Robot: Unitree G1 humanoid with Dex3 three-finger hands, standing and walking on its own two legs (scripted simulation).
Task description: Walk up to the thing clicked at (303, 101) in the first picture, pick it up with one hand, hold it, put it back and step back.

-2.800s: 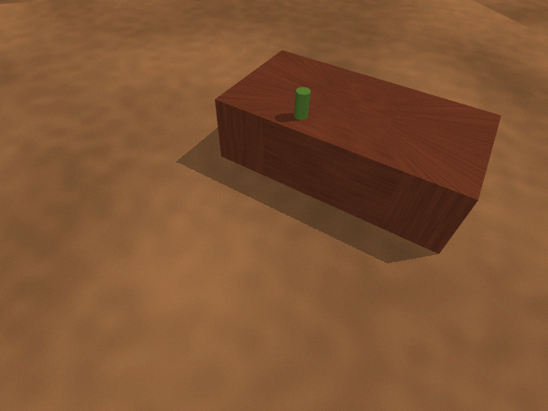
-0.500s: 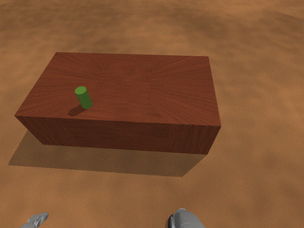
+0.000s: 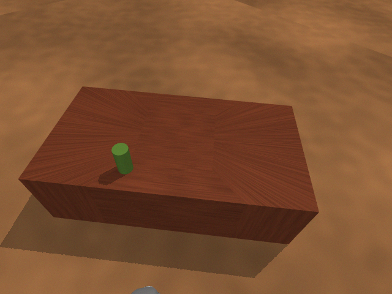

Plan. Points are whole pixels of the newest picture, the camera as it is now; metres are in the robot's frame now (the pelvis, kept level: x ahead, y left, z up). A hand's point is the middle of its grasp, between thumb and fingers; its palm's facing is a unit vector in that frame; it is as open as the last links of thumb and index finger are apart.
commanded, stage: walk up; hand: left
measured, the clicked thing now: (123, 159) +0.66 +0.31 -0.32
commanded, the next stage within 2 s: none
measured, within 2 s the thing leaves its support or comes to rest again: neither
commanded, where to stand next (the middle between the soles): +0.23 +0.07 m, yaw -3 degrees
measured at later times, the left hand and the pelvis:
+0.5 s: hand (68, 235) +0.26 +0.31 -0.10, palm faces -0.08 -0.89 -0.46, open 7.4 cm; pelvis +0.14 +0.04 +0.01, yaw -4 degrees
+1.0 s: hand (54, 246) +0.25 +0.35 -0.16, palm faces -0.09 -0.93 -0.36, open 7.4 cm; pelvis +0.17 +0.09 +0.01, yaw -5 degrees
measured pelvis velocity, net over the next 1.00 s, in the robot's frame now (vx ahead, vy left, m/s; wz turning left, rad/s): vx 0.17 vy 0.09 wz -0.09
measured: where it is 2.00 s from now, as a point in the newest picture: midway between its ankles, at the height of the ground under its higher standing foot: outside the picture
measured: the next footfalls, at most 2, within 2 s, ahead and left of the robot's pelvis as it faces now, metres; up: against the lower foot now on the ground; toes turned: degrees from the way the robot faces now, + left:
right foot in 0.38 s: +0.18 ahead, -0.06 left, +0.00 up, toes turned -5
left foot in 0.72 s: +0.28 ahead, +0.23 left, +0.00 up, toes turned -4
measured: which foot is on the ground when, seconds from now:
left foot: down 0.00-0.40, up 0.42-0.70, down 0.72-1.00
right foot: up 0.00-0.36, down 0.38-1.00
